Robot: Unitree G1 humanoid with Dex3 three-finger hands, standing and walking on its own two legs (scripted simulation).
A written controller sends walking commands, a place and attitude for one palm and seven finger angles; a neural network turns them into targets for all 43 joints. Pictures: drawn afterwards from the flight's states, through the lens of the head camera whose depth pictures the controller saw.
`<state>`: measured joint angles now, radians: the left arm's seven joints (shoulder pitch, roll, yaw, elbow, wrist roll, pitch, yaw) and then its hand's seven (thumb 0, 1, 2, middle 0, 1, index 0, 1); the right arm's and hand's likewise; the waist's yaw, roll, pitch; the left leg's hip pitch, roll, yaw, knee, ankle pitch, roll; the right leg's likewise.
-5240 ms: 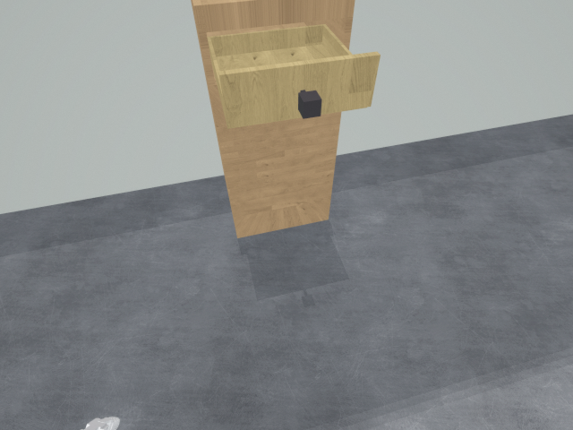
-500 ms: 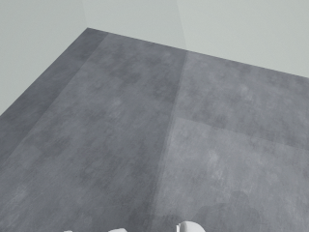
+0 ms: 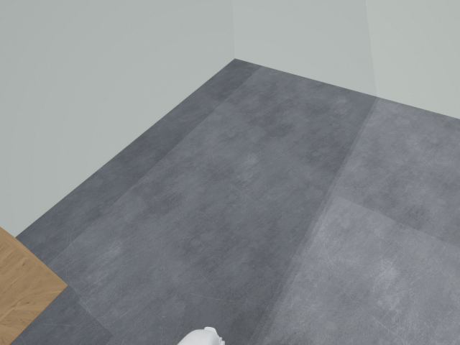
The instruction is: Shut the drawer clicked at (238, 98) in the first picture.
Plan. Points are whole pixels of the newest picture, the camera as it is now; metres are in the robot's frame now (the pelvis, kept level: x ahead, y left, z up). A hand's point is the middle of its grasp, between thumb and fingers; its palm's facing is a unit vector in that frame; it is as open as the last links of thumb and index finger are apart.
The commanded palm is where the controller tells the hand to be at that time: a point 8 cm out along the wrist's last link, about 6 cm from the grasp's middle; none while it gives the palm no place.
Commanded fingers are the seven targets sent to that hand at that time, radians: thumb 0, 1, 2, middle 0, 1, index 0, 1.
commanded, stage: turn to face it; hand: left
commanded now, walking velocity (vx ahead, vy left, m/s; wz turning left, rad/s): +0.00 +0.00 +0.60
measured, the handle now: out of the picture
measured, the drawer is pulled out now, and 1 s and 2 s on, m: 0.24 0.24 0.24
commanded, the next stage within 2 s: take the last steps up to it in 1.64 s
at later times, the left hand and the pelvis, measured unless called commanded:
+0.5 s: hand out of the picture -0.05 +0.27 -0.18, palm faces +0.37 -0.89 -0.26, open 7.4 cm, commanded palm none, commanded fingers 0.00 0.90 0.90 -0.20 -0.30 -0.20 -0.30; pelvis -0.02 +0.04 +0.00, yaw +19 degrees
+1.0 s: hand out of the picture -0.02 +0.21 -0.13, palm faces +0.58 -0.76 -0.30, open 7.4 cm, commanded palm none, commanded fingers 0.00 0.90 0.90 -0.20 -0.30 -0.20 -0.30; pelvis +0.00 -0.01 +0.01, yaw +37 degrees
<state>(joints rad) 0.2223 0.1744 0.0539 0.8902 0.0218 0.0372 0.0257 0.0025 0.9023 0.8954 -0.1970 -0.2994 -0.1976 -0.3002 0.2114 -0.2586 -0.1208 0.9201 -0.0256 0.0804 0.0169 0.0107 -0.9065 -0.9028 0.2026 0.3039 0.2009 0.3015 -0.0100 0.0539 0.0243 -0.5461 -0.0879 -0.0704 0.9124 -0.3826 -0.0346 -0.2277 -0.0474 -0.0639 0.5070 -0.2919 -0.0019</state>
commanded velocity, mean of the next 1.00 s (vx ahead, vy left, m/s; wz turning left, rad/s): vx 0.00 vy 0.00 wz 0.60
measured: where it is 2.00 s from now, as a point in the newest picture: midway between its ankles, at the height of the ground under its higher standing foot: outside the picture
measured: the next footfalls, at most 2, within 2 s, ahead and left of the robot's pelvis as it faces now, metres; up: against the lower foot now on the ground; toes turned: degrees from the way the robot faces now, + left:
left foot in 0.36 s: -0.02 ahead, +0.15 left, +0.00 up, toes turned +20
right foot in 0.80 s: +0.09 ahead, -0.07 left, +0.00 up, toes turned +28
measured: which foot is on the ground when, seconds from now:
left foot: up 0.00-0.34, down 0.36-0.80, up 0.82-1.00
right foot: down 0.00-0.36, up 0.38-0.78, down 0.80-1.00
